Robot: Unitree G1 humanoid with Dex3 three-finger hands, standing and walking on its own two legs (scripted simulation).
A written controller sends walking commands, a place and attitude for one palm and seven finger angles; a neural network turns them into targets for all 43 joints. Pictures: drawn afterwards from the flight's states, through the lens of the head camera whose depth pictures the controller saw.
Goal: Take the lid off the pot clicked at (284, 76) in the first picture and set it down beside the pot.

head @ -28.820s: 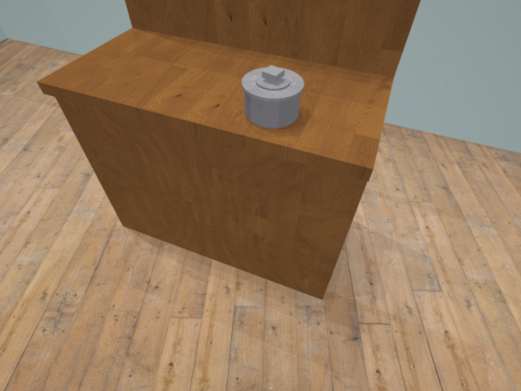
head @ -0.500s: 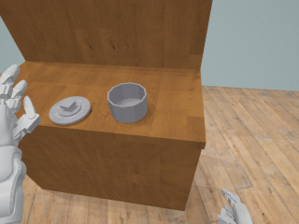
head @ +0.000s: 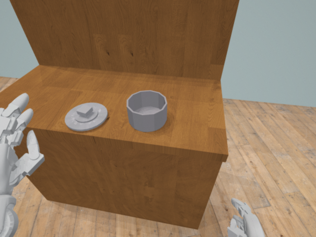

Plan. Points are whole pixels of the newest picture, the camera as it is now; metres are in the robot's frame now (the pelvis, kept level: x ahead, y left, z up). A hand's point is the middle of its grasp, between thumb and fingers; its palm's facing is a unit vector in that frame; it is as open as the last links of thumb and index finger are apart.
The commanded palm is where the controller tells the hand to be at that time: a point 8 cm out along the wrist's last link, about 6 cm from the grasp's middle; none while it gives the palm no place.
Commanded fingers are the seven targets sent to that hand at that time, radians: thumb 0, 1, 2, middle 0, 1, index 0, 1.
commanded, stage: draw the hand back to the body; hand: left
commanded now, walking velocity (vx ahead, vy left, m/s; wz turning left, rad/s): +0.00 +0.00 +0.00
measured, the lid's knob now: (84, 110) +0.51 +0.35 +0.03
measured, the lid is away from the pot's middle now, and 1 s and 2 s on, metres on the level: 0.23 0.23 0.23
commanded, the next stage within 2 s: step back with the hand held close in 0.06 s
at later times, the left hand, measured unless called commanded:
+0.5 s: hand (39, 158) +0.19 +0.26 +0.18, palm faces +0.28 -0.85 -0.45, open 7.4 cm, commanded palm +0.13 +0.31 +0.21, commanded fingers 0.00 0.90 0.90 -0.20 -0.30 -0.20 -0.30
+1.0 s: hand out of the picture +0.11 +0.27 +0.19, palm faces +0.33 -0.83 -0.45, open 7.4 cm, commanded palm +0.05 +0.32 +0.21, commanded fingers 0.00 0.90 0.90 -0.20 -0.30 -0.20 -0.30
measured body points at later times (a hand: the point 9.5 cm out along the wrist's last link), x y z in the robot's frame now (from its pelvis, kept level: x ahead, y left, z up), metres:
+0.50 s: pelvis -0.01 +0.04 -0.01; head +0.00 +0.05 +0.44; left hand +0.17 +0.30 +0.20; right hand +0.16 -0.21 -0.08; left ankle +0.02 +0.09 -0.75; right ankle -0.01 -0.08 -0.75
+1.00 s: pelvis -0.09 +0.05 -0.02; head -0.08 +0.07 +0.43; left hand +0.09 +0.32 +0.21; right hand +0.08 -0.19 -0.08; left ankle +0.02 +0.09 -0.75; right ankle -0.08 -0.08 -0.74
